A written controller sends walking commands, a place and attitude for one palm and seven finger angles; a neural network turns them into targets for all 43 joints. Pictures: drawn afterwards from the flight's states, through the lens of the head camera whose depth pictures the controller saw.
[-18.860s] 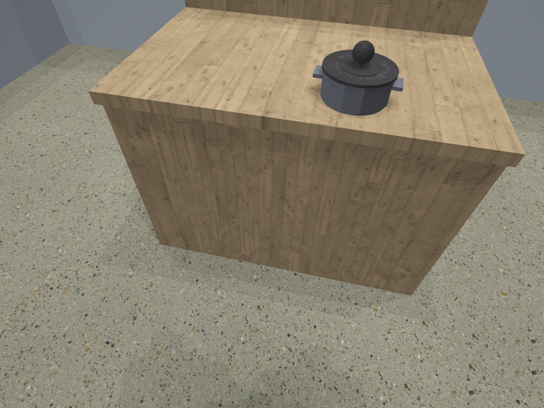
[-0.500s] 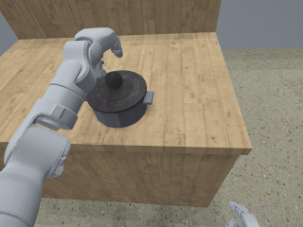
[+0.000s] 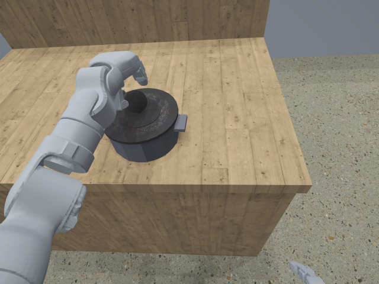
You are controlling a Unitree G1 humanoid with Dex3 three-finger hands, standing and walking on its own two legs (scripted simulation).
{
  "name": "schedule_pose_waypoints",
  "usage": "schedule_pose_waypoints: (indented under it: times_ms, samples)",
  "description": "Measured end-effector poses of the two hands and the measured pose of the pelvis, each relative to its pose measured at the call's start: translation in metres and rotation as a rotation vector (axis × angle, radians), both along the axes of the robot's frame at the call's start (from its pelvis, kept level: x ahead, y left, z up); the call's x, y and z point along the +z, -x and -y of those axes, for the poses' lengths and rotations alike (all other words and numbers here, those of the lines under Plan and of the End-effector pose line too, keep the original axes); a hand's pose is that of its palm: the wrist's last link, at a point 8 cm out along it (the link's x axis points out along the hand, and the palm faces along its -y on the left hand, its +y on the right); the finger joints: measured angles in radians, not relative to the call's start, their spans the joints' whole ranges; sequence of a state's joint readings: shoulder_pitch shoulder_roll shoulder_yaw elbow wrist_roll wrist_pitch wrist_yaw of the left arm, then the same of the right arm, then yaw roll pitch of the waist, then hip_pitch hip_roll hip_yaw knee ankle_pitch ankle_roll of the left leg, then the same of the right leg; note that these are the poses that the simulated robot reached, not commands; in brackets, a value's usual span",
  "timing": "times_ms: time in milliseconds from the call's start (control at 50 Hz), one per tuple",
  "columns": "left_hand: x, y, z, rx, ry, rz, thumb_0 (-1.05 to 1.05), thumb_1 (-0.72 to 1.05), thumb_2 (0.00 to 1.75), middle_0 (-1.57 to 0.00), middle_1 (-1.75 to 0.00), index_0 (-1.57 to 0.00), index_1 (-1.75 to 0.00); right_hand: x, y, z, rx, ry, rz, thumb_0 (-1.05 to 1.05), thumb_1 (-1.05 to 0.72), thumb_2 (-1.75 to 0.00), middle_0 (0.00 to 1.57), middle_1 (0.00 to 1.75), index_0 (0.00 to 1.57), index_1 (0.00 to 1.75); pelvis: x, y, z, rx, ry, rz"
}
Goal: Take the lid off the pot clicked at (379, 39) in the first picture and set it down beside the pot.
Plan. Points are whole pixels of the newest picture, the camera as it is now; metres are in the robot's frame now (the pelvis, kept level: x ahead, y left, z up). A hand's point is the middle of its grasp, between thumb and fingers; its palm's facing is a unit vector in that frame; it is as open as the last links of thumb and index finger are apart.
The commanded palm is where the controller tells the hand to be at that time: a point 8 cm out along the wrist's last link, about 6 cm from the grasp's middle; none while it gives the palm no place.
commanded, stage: lower the open fingers around the knob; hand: left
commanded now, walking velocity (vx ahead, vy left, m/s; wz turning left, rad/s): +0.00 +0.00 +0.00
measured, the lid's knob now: (135, 101) +0.50 +0.13 +0.12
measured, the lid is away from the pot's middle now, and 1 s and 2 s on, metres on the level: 0.00 0.00 0.00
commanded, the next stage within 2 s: close the fingers and squeeze the knob in 0.70 s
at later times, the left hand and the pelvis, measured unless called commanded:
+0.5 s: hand (127, 103) +0.46 +0.13 +0.15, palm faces -0.30 -0.02 -0.95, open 10.3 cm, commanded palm +0.44 +0.14 +0.21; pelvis +0.00 +0.01 +0.00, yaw +0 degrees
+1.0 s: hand (128, 105) +0.46 +0.13 +0.15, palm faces -0.31 -0.03 -0.95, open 10.2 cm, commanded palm +0.44 +0.13 +0.21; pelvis +0.00 +0.00 +0.00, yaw +0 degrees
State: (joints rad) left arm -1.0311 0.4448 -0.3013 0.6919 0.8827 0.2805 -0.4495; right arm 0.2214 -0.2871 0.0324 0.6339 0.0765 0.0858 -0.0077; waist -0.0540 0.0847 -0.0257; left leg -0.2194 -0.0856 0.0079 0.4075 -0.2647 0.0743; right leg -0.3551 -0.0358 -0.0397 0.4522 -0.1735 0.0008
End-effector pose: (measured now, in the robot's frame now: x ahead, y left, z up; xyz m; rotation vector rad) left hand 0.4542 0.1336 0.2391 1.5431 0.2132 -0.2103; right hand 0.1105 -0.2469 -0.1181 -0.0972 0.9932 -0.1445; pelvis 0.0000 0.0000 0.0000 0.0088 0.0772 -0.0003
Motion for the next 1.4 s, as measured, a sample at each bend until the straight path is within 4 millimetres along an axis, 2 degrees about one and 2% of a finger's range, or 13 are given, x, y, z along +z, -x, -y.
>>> schedule_pose_waypoints:
  times_ms: [180,320,560,840,1060,1200,1400]
  samples:
    - [-0.010,0.002,-0.007,0.005,0.011,-0.022,0.00,-0.37,1.62,-0.86,-0.08,-0.86,-0.08,0.004,-0.009,0.000,0.014,0.016,0.016,0.01,-0.91,-0.90,0.19,0.29,0.20,0.30,0.000,0.000,-0.002,0.009,0.002,-0.002]
    - [-0.015,0.002,-0.003,-0.013,0.001,-0.021,0.00,-0.37,1.62,-0.86,-0.08,-0.85,-0.07,0.004,-0.010,-0.005,0.019,0.012,0.014,0.01,-0.91,-0.90,0.19,0.29,0.20,0.30,-0.001,0.000,-0.004,0.011,0.003,-0.006]
    - [-0.031,0.000,0.000,-0.028,0.022,-0.037,0.00,-0.37,1.62,-0.86,-0.08,-0.83,-0.07,-0.002,0.002,-0.011,0.003,-0.009,-0.021,0.01,-0.91,-0.90,0.19,0.29,0.20,0.30,-0.001,-0.001,-0.007,0.001,0.005,-0.010]
    - [-0.032,-0.003,0.000,-0.021,0.020,-0.035,0.00,-0.36,1.61,-0.86,-0.09,-0.84,-0.08,-0.004,0.011,-0.005,-0.015,0.004,-0.044,0.01,-0.91,-0.90,0.19,0.29,0.20,0.30,-0.001,-0.003,-0.006,0.000,0.005,-0.012]
    - [-0.034,0.000,0.003,-0.015,0.014,-0.050,0.00,-0.18,1.24,-0.68,-0.45,-0.67,-0.45,-0.001,0.000,-0.004,0.001,0.009,-0.021,0.01,-0.91,-0.90,0.19,0.29,0.20,0.30,-0.001,-0.001,-0.004,0.005,0.004,-0.008]
    - [-0.033,-0.004,0.003,-0.008,0.008,-0.058,0.00,-0.08,1.15,-0.64,-0.64,-0.63,-0.64,-0.001,0.000,-0.003,-0.003,0.013,-0.017,0.01,-0.91,-0.90,0.19,0.29,0.20,0.30,-0.001,-0.001,-0.002,0.004,0.003,-0.014]
    - [-0.033,-0.007,0.004,-0.018,0.017,-0.051,0.00,0.04,1.08,-0.63,-0.81,-0.63,-0.81,-0.004,0.009,0.000,-0.014,0.013,-0.048,0.01,-0.91,-0.90,0.19,0.29,0.20,0.30,0.000,-0.003,-0.002,0.001,0.004,-0.016]
